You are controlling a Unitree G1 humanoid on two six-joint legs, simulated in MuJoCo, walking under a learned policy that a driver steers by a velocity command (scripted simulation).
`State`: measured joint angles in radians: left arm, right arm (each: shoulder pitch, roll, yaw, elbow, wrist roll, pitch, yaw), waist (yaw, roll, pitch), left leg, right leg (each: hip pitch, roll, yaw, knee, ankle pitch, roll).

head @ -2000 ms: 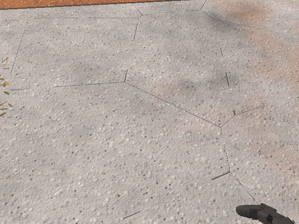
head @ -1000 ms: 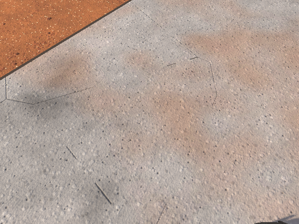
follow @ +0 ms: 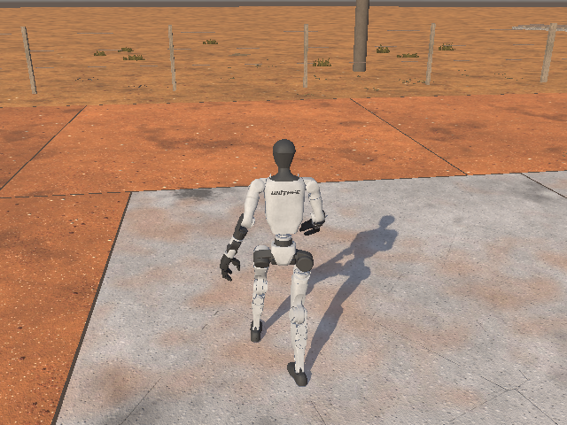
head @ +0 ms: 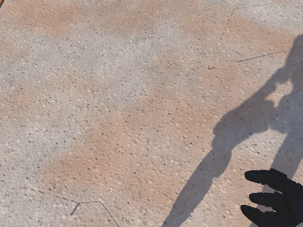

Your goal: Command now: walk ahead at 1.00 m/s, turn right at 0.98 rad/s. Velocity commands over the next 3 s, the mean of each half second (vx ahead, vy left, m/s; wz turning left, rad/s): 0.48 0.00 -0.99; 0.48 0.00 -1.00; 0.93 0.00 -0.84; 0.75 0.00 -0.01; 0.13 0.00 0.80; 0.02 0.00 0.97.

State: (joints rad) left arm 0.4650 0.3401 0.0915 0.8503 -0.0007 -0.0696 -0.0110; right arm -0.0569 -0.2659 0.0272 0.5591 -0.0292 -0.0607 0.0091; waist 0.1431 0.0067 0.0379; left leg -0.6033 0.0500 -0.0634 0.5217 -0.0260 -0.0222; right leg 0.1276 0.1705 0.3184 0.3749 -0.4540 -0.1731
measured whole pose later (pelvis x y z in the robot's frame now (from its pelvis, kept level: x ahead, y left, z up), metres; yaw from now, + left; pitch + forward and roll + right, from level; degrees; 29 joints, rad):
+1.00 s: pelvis +0.50 -0.04 +0.02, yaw -56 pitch +3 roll +1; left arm 0.17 0.36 0.09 0.62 0.04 0.01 -0.07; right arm 0.21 -0.32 -0.04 0.67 -0.03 -0.02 -0.03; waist 0.00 -0.02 -0.02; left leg -0.21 0.00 0.01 0.43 -0.27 0.00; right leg -0.62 0.12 0.12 1.08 -0.27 -0.03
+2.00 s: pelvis +0.64 -0.82 +0.02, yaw -80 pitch +0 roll +1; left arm 0.08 0.28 -0.01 0.72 0.04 -0.06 0.01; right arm 0.37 -0.29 -0.04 0.86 -0.01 -0.05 0.02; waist -0.06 -0.01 0.11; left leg -0.30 -0.09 0.00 0.42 -0.12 0.08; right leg -0.57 0.01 0.08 1.16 -0.38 0.00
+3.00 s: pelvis +0.62 -0.97 +0.02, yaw -24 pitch +2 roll -1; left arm 0.13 0.29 0.03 0.66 0.01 0.02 0.02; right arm 0.23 -0.35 -0.10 0.63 -0.01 0.08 0.02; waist -0.04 0.02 0.06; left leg -0.31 -0.18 -0.30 0.56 -0.25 0.04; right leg -0.34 0.07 0.09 0.58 -0.33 0.02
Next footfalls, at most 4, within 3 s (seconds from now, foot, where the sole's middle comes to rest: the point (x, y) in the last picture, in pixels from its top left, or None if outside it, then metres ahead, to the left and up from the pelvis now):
0.02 left None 0.22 0.17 -0.75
0.42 right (202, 224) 0.47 -0.09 -0.75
0.88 left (175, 188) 0.61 0.03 -0.75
1.34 right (284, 218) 0.54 -0.43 -0.75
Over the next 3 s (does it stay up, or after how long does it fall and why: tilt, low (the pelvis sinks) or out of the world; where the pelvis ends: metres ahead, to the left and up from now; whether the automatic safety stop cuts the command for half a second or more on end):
stays up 0.62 -0.97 0.02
